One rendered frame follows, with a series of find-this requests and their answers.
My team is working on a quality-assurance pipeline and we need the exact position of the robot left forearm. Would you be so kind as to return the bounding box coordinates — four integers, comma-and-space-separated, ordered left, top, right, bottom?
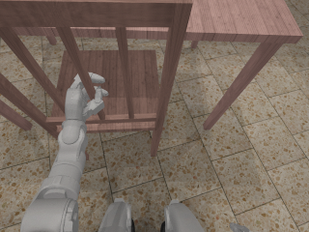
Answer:
19, 119, 89, 232

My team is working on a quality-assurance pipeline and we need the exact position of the right robot shin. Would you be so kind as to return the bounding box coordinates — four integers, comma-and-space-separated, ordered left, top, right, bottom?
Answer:
165, 199, 180, 232

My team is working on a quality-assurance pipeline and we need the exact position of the chair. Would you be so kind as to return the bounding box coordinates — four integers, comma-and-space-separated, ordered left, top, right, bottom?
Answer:
0, 0, 193, 160

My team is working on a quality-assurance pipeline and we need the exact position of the table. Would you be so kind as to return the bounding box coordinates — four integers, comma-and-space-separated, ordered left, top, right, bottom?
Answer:
0, 0, 303, 131

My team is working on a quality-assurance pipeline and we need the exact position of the robot right hand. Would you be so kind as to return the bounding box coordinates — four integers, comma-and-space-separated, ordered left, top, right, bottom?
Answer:
230, 222, 251, 232

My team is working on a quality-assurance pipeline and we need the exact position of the left robot upper arm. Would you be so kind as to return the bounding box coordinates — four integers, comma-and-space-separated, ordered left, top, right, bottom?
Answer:
21, 197, 79, 232

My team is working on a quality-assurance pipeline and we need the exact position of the robot left hand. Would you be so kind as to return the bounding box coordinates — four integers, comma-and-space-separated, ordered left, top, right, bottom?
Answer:
65, 72, 109, 123

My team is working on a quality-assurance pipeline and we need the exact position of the robot left thigh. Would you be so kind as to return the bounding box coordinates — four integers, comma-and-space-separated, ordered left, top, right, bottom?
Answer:
98, 201, 132, 232

